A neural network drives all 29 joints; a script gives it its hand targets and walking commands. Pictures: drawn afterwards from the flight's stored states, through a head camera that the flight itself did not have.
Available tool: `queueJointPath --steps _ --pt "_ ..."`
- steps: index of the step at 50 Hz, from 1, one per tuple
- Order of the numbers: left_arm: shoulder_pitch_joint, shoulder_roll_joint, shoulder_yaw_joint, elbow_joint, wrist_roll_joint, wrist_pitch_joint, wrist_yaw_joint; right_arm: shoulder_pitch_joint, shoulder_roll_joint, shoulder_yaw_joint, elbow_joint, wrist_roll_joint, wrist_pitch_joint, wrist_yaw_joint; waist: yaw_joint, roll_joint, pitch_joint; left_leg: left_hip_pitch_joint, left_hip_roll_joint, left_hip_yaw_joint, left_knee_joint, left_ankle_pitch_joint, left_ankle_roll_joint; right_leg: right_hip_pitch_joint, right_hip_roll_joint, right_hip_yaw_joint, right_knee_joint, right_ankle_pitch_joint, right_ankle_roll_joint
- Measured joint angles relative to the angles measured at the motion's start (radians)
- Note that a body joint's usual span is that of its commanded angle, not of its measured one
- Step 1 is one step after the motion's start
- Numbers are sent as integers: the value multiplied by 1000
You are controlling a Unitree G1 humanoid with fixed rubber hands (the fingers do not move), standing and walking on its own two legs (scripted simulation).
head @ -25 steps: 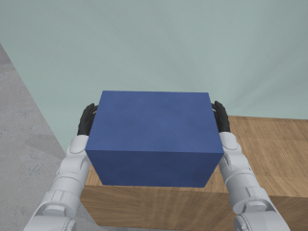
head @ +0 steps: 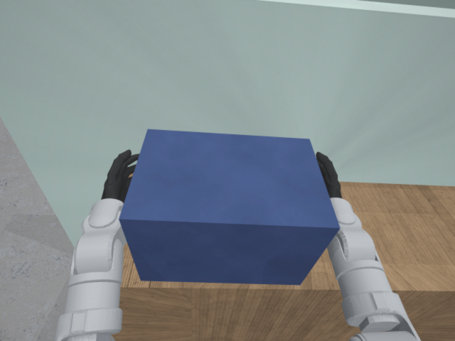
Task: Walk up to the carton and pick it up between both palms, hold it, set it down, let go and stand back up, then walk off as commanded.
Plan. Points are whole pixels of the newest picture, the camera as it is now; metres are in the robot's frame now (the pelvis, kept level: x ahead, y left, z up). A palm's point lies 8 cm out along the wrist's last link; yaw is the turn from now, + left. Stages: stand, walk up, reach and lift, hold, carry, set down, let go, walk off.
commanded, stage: reach and lift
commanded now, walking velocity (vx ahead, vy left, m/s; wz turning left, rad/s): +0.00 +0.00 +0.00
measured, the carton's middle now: (225, 209) +0.32 +0.00 +0.11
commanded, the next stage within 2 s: hold in 0.84 s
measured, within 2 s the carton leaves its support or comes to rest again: neither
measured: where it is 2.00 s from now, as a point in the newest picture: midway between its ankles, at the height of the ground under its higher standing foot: outside the picture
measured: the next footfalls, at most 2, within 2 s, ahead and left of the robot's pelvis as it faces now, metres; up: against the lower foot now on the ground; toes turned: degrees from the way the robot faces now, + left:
none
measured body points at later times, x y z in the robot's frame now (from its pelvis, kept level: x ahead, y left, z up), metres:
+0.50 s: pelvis -0.02 +0.00 +0.00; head -0.05 +0.02 +0.45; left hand +0.35 +0.18 +0.14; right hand +0.36 -0.19 +0.14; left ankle +0.02 +0.12 -0.75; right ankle -0.02 -0.12 -0.75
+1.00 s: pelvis +0.00 +0.00 +0.00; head -0.03 +0.02 +0.45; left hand +0.35 +0.19 +0.15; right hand +0.37 -0.18 +0.15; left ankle +0.02 +0.12 -0.75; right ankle -0.02 -0.12 -0.75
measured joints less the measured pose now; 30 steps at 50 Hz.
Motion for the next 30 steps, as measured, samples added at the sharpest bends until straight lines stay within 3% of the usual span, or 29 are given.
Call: queueJointPath --steps 6,17,30 --pt "-19 18 -5 -12 -23 4 7 -11 18 -25 -29 -31 9 7 10 13 -11 -24 -2 -5 -4 17 2 -28 -2 -4 9 9 0" --pt "-164 35 33 131 -10 25 -4 -132 22 -81 92 -67 31 23 21 13 -32 -56 -4 -1 -31 55 5 -77 -3 -1 15 29 -3" --pt "-139 21 34 93 17 52 -4 -130 1 -46 109 -12 32 14 11 2 -32 -26 -2 8 -30 41 6 -45 -2 9 3 26 0"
